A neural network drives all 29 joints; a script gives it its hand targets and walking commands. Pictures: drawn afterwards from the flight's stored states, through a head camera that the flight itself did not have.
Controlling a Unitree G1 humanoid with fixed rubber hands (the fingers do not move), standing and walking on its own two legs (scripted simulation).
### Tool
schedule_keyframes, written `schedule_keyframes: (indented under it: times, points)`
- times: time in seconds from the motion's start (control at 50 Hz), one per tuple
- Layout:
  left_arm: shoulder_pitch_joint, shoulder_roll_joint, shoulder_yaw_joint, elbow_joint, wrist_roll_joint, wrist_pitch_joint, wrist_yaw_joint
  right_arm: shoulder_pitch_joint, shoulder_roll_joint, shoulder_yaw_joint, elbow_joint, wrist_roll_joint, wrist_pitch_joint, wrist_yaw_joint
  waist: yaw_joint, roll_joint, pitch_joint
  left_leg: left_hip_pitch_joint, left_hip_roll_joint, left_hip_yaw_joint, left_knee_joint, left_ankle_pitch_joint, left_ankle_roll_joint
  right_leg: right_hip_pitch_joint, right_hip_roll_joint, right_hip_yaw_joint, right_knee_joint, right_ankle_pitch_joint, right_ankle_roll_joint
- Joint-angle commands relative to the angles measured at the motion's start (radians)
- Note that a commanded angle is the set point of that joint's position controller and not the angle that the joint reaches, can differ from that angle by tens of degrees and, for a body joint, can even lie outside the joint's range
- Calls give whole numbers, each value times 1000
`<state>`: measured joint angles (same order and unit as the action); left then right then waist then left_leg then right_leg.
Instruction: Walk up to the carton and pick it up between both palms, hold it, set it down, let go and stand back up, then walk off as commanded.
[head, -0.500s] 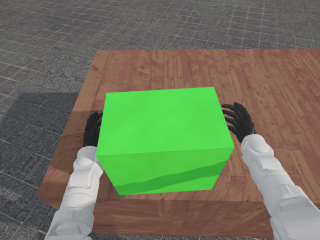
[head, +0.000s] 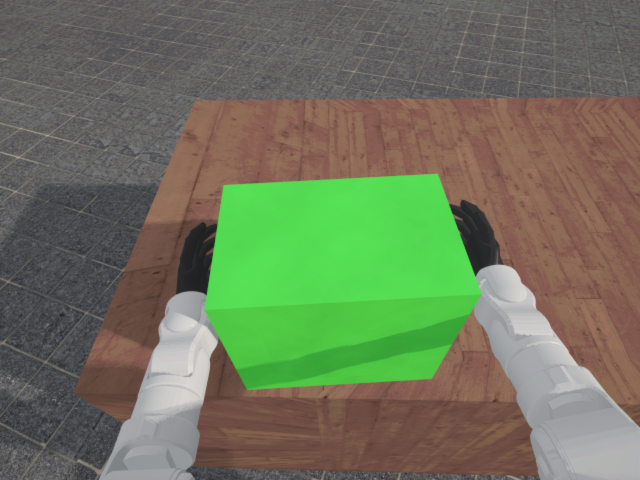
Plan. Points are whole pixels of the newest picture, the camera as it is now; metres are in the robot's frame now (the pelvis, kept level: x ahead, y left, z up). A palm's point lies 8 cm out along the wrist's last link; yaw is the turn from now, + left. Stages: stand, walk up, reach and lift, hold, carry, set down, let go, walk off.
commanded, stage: reach and lift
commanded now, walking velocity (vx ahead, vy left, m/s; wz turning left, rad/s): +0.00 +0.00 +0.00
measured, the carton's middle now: (335, 289) +0.38 +0.02 +0.01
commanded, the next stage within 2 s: none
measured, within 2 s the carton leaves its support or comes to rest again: leaves its support in 0.96 s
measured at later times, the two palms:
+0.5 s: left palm (197, 285) +0.36 +0.20 +0.05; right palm (479, 261) +0.40 -0.17 +0.05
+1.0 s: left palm (201, 296) +0.34 +0.19 +0.05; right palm (489, 269) +0.38 -0.18 +0.06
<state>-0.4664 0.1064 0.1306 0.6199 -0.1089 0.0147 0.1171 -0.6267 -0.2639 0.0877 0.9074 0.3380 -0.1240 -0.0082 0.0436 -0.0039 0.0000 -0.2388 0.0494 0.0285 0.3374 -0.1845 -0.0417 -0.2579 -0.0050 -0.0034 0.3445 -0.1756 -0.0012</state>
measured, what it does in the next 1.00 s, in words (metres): stands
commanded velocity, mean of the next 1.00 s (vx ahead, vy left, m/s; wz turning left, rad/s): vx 0.00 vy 0.00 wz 0.00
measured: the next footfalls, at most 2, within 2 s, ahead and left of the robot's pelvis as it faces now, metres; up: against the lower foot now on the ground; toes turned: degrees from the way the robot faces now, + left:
none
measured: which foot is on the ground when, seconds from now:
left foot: down 0.00-1.00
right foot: down 0.00-1.00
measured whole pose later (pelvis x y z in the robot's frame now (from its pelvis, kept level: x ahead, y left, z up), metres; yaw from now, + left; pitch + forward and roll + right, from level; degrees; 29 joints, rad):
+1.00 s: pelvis +0.00 +0.00 +0.00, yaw +0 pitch +5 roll +0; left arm -0.41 0.02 0.17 0.64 -0.02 -0.08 0.12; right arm -0.56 -0.23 0.03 0.92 0.20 -0.18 -0.05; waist 0.04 0.00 -0.06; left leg -0.24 0.05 0.03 0.34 -0.18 -0.04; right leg -0.26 0.00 -0.01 0.33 -0.16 0.00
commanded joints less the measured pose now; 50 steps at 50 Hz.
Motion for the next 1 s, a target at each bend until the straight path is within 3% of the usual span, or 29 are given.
schedule_keyframes:
  times: [0.0,0.04,0.08,0.14,0.22,0.28,0.3,0.32,0.34,0.38,0.4,0.44,0.52,0.54,0.56,0.6,0.64,0.66,0.7,0.72,0.76,0.8,0.86,0.92,0.94,0.96,0.98]
  points:
    - [-397,-33,-34,-35,76,-70,-13,-412,-47,-68,-89,-119,-46,-16,-7,27,-516,165,-39,23,89,448,-31,23,77,-35,-64,287,-7]
    - [-398,-45,-54,-55,63,-78,-14,-407,-30,-72,-95,-129,-44,-18,-11,15,-507,156,-37,22,90,462,-32,43,74,-32,-58,310,-6]
    - [-404,-57,-53,-53,81,-77,-8,-418,-42,-84,-80,-126,-53,-20,-20,53,-526,179,-37,19,97,495,-45,32,78,-42,-58,319,-15]
    - [-356,-66,-25,-26,97,-85,-14,-383,-2,-60,-58,-131,-50,-18,1,45,-501,167,-48,23,92,484,-34,59,71,-24,-59,343,-8]
    - [-411,-94,-56,-44,75,-98,-22,-423,2,-75,-104,-140,-52,-21,-24,30,-519,155,-48,23,87,458,-30,47,72,-33,-56,314,-7]
    - [-386,-95,-49,-48,81,-108,-14,-412,6,-72,-103,-142,-57,-19,-5,23,-517,161,-42,20,85,456,-30,30,74,-42,-59,287,-9]
    - [-398,-90,-46,-55,81,-107,-6,-421,-11,-87,-102,-155,-63,-24,-14,19,-520,160,-40,18,89,463,-32,45,75,-41,-50,306,-12]
    - [-417,-79,-58,-62,77,-116,-9,-402,5,-86,-84,-142,-49,-17,-26,53,-530,171,-38,19,92,449,-37,14,77,-40,-63,284,-12]
    - [-430,-86,-55,-38,76,-112,-10,-434,16,-84,-102,-146,-48,-18,-12,44,-538,142,-41,17,84,440,-34,26,74,-35,-61,277,-11]
    - [-422,-96,-60,-22,79,-108,-10,-419,10,-99,-62,-153,-41,-17,-25,48,-501,142,-40,20,90,455,-38,26,72,-40,-62,294,-11]
    - [-404,-104,-42,-54,90,-109,-10,-417,22,-85,-98,-148,-44,-20,-4,39,-521,156,-42,23,94,479,-34,47,72,-34,-60,314,-12]
    - [-402,-124,-60,-45,86,-113,-8,-410,22,-88,-83,-143,-50,-11,-14,68,-534,180,-40,23,95,477,-42,15,75,-43,-60,289,-18]
    - [-382,-110,-37,-91,101,-114,-13,-401,40,-78,-131,-161,-58,-19,-10,44,-544,175,-46,24,99,510,-41,56,77,-37,-63,323,-13]
    - [-374,-125,-49,-54,106,-110,-13,-401,30,-82,-123,-167,-58,-16,-2,37,-533,166,-42,21,93,498,-35,53,80,-40,-61,316,-15]
    - [-376,-128,-56,-72,97,-111,-11,-395,33,-96,-128,-177,-61,-23,-35,53,-541,176,-50,23,98,505,-44,56,76,-42,-63,345,-14]
    - [-394,-140,-59,-108,92,-110,-14,-415,53,-70,-154,-155,-62,-21,-6,24,-560,179,-48,25,98,511,-33,71,77,-39,-60,345,-6]
    - [-415,-175,-92,-146,95,-120,-17,-426,88,-55,-166,-154,-77,-21,-27,48,-602,208,-51,16,115,540,-43,63,74,-45,-53,386,-15]
    - [-389,-205,-107,-155,96,-126,-24,-410,125,-35,-177,-154,-83,-12,-11,45,-606,207,-52,19,113,563,-44,84,78,-48,-54,392,-15]
    - [-406,-221,-115,-127,105,-128,-41,-434,169,-21,-190,-179,-85,-7,-20,21,-585,212,-52,19,111,559,-45,98,77,-49,-58,406,-9]
    - [-402,-219,-111,-154,127,-140,-38,-432,164,-35,-209,-194,-98,-2,-20,51,-632,221,-54,16,112,570,-50,93,75,-50,-56,410,-18]
    - [-445,-284,-166,-161,123,-144,-53,-457,235,7,-235,-219,-107,1,-25,27,-608,198,-60,17,110,554,-49,125,66,-50,-49,440,-8]
    - [-443,-411,-218,-146,173,-149,-97,-450,392,69,-255,-251,-108,37,-15,30,-567,206,-67,25,86,546,-47,151,60,-55,-54,444,-2]
    - [-564,-635,-364,-198,171,-178,-137,-500,606,160,-324,-291,-125,88,-48,44,-634,250,-63,5,69,538,-51,157,55,-72,-63,397,-12]
    - [-528,-627,-391,-178,172,-171,-143,-423,635,204,-345,-303,-114,87,-58,-14,-617,229,-66,2,54,503,-41,209,62,-72,-61,433,1]
    - [-623,-645,-421,-228,148,-180,-140,-482,649,215,-377,-294,-118,91,-56,13,-662,229,-69,1,55,490,-45,213,57,-67,-53,419,9]
    - [-567,-637,-422,-233,155,-167,-136,-464,661,233,-412,-283,-110,87,-41,-6,-631,213,-70,-3,50,495,-41,237,60,-63,-55,435,10]
    - [-599,-633,-421,-216,158,-163,-139,-475,668,228,-411,-294,-107,85,-57,-21,-581,182,-76,-4,44,465,-33,230,53,-57,-55,441,17]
